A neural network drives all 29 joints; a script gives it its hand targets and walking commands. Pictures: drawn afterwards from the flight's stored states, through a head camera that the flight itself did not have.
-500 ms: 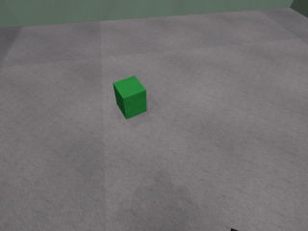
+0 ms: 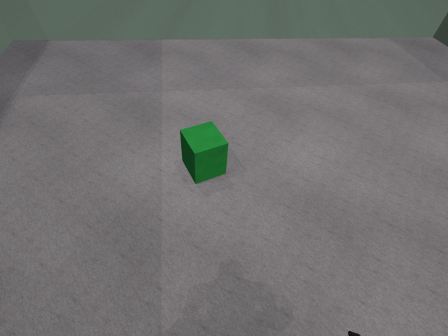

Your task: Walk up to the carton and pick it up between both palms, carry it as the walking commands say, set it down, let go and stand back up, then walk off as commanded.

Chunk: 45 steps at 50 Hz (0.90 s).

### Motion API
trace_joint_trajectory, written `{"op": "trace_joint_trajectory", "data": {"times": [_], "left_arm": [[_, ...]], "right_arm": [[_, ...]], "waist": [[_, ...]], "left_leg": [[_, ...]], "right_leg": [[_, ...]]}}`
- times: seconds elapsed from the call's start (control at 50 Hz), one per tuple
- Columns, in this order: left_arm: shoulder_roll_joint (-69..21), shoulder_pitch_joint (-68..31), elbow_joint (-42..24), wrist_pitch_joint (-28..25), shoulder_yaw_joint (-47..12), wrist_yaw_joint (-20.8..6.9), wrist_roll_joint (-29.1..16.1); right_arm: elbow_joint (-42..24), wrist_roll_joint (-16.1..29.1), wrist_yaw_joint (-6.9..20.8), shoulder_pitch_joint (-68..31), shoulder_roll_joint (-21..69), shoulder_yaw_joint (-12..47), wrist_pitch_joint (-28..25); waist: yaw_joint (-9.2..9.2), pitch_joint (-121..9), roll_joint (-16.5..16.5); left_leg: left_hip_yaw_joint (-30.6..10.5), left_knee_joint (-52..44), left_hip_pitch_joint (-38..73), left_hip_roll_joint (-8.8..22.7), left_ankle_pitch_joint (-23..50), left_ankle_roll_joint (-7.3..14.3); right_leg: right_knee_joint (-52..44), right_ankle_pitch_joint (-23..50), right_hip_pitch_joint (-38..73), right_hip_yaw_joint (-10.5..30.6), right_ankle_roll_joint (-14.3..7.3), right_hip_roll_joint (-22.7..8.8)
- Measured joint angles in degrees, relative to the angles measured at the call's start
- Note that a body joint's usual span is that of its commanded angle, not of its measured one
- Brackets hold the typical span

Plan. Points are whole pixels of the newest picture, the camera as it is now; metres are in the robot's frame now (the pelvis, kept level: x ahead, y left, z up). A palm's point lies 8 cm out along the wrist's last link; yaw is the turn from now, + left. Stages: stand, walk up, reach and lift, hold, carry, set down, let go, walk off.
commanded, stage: walk up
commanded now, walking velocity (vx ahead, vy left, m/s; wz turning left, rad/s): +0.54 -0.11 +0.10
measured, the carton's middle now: (203, 152) +1.18 +0.04 -0.64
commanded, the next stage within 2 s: none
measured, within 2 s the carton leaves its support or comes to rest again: neither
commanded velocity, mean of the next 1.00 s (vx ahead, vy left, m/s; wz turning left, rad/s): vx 0.48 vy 0.01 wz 0.02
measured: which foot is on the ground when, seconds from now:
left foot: down 0.00-0.46, up 0.48-0.96, down 0.98-1.00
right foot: up 0.00-0.44, down 0.46-1.00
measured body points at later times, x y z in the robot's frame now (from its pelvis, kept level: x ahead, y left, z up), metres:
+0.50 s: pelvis +0.24 -0.05 -0.02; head +0.29 -0.05 +0.43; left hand +0.41 +0.17 -0.14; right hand +0.10 -0.25 -0.14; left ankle +0.02 +0.10 -0.68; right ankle +0.34 -0.14 -0.73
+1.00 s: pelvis +0.49 +0.02 -0.01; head +0.53 +0.02 +0.44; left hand +0.38 +0.23 -0.15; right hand +0.66 -0.19 -0.14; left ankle +0.60 +0.13 -0.73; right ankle +0.34 -0.14 -0.72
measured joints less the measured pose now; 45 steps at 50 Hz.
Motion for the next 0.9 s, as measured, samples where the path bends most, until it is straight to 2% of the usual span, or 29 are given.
{"op": "trace_joint_trajectory", "data": {"times": [0.02, 0.06, 0.1, 0.16, 0.24, 0.3, 0.4, 0.44, 0.48, 0.52, 0.54, 0.58, 0.66, 0.74, 0.84, 0.9], "left_arm": [[0.2, -0.9, -0.2, 0.3, -0.1, -0.6, 0.1], [0.2, -3.5, -1.3, 0.1, -0.4, -2.2, 0.2], [-0.2, -6.3, -2.4, -0.4, -0.5, -3.4, 0.3], [-1.0, -9.4, -3.2, 0.0, -0.6, -4.2, 0.2], [-2.0, -12.7, -3.0, 0.9, -1.1, -4.2, 0.0], [-2.7, -15.5, -3.1, 1.0, -1.9, -4.3, -0.3], [-3.9, -20.5, -4.9, 0.4, -3.1, -3.7, -0.5], [-4.2, -21.6, -5.6, -0.7, -3.3, -3.1, -0.3], [-4.2, -21.3, -5.7, -2.2, -3.1, -2.4, 0.6], [-3.7, -18.8, -4.0, -2.6, -2.8, -1.9, 0.2], [-3.4, -17.0, -2.7, -2.7, -2.5, -1.8, 0.0], [-2.9, -12.8, 0.0, -2.9, -2.2, -1.5, -0.3], [-2.8, -3.8, 3.4, -3.3, -2.1, -0.7, -0.6], [-3.6, 3.5, 5.0, -3.4, -2.7, -0.4, -0.7], [-5.4, 7.6, 5.0, -3.5, -3.7, 0.2, -0.6], [-5.9, 7.9, 4.6, -3.7, -3.9, 0.2, -0.6]], "right_arm": [[1.0, 0.0, -0.6, 1.3, 0.6, 0.3, -0.3], [3.5, 0.5, -0.9, 5.4, 1.9, 0.8, -0.4], [5.4, 0.9, -0.6, 9.5, 3.0, 1.1, -0.7], [7.3, 1.0, -0.4, 14.1, 4.2, 1.5, -1.8], [8.8, 0.9, -0.8, 18.0, 5.8, 1.9, -2.6], [9.6, 0.9, -1.3, 19.4, 6.9, 2.3, -2.8], [11.4, 0.8, -1.8, 19.7, 7.0, 2.6, -2.5], [12.7, 0.8, -2.0, 20.1, 6.8, 2.8, -2.1], [13.4, 1.5, -2.1, 18.7, 6.3, 2.8, -1.4], [12.7, 1.8, -1.9, 14.9, 5.2, 2.1, -1.2], [12.1, 1.8, -1.8, 12.8, 4.5, 1.7, -1.3], [10.7, 1.4, -1.5, 8.6, 3.0, 0.8, -1.2], [8.2, 0.8, -0.4, 0.8, 0.5, -0.3, 0.4], [6.7, 0.5, 0.8, -4.7, 0.2, -0.1, 2.2], [5.8, 1.1, 2.0, -9.6, 1.6, 1.0, 2.5], [5.6, 1.4, 2.0, -11.7, 2.5, 1.6, 2.1]], "waist": [[-0.73, 0.3, -0.6], [-1.4, 0.3, -1.1], [-1.93, 0.3, -1.0], [-3.02, 0.6, -0.7], [-4.37, 1.8, -0.3], [-5.31, 3.3, -0.1], [-6.34, 6.1, 0.7], [-5.62, 6.9, 1.1], [-3.74, 7.6, 1.7], [-2.53, 8.3, 2.3], [-2.01, 8.4, 2.5], [-0.72, 8.1, 2.9], [1.65, 7.2, 3.3], [3.05, 5.8, 3.3], [4.59, 5.6, 2.8], [5.49, 6.1, 2.5]], "left_leg": [[0.0, 1.8, -0.6, -0.4, 0.9, 0.8], [-0.4, 1.0, 1.0, -0.8, 0.9, 2.0], [-0.9, -3.8, 4.5, -0.7, 2.4, 2.2], [-1.2, -10.6, 9.8, -0.3, 3.7, 1.8], [-1.2, -16.2, 15.2, 0.5, 3.5, 1.1], [-1.1, -18.8, 18.9, 1.2, 2.4, 0.2], [-0.6, -19.0, 24.2, 2.6, -2.6, -2.1], [-0.7, -12.9, 24.1, 3.3, -6.9, -2.7], [-2.0, 6.1, 17.3, 3.6, -10.1, -1.3], [-5.1, 25.9, 8.1, 1.7, -6.0, 0.3], [-5.3, 32.0, 4.1, 1.2, -2.9, 0.9], [-4.3, 37.1, -2.6, 1.2, 2.1, 1.5], [-2.9, 34.4, -11.7, 2.2, 7.3, 1.5], [-2.7, 27.3, -17.4, 3.2, 13.4, 0.6], [-1.4, 11.5, -17.8, 3.0, 19.6, -0.7], [0.1, 4.0, -15.0, 2.0, 18.6, -0.9]], "right_leg": [[8.1, 0.3, -3.6, 2.0, -0.5, 0.6], [19.0, 6.9, -9.8, 2.5, -0.5, 1.3], [22.8, 13.8, -14.2, 1.2, 0.4, 0.9], [23.3, 20.5, -19.3, 0.3, 1.3, 0.1], [18.5, 25.3, -23.3, -0.7, 2.0, -0.2], [9.2, 27.0, -22.8, -2.2, 2.1, 0.3], [-5.2, 22.3, -16.7, -5.4, 0.0, 2.9], [-9.4, 20.2, -11.8, -6.4, -1.4, 4.3], [-5.8, 19.3, -11.4, -6.4, -2.8, 4.5], [-3.7, 15.8, -9.9, -6.2, -3.3, 4.4], [-4.9, 15.0, -8.0, -6.0, -3.2, 4.3], [-8.6, 15.2, -3.6, -5.7, -2.4, 4.3], [-15.2, 15.0, 4.1, -4.5, -2.1, 4.1], [-19.5, 13.9, 9.8, -3.8, -1.2, 3.6], [-23.1, 11.7, 15.5, -3.6, 0.7, 2.4], [-23.0, 9.1, 18.1, -3.9, 2.3, 1.5]]}}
